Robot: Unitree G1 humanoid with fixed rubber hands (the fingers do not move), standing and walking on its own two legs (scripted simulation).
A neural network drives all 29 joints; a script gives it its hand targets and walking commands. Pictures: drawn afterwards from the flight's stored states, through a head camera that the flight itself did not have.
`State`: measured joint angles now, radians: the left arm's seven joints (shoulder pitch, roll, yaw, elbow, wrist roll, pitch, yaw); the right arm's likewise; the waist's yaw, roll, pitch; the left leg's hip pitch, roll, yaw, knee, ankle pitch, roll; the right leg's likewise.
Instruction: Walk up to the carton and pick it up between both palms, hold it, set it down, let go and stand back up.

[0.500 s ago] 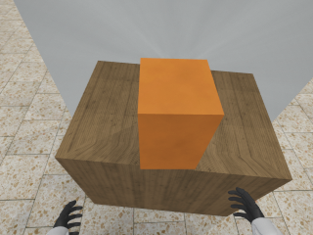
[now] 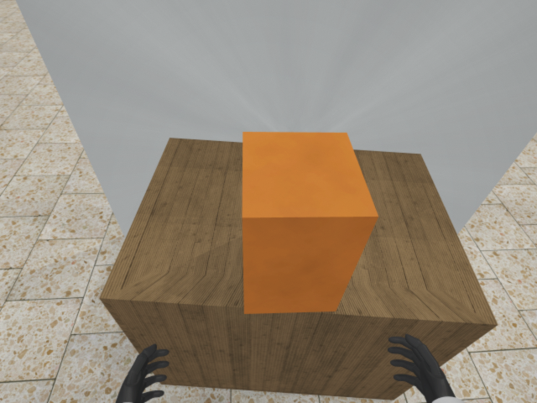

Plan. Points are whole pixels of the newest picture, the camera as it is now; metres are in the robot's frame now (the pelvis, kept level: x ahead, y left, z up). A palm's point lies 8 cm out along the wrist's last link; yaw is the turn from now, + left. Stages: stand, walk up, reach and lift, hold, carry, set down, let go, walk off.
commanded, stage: reach and lift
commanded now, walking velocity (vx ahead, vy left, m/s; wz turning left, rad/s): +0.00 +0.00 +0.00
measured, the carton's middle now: (292, 228) +0.42 -0.02 +0.00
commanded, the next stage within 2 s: none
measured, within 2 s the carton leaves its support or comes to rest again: neither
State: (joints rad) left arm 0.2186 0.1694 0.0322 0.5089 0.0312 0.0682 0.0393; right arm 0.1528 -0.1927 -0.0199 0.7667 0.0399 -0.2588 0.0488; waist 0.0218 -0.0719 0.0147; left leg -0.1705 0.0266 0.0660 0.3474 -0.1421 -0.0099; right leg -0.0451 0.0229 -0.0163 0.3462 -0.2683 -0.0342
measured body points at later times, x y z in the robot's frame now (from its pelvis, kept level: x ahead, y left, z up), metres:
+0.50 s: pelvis +0.00 +0.00 +0.00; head -0.02 +0.03 +0.45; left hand +0.17 +0.20 -0.06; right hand +0.17 -0.22 -0.04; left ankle +0.03 +0.13 -0.75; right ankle -0.05 -0.10 -0.75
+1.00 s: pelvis +0.01 +0.00 +0.00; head -0.01 +0.01 +0.45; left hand +0.22 +0.18 -0.03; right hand +0.21 -0.21 -0.02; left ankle +0.03 +0.13 -0.75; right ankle -0.05 -0.10 -0.75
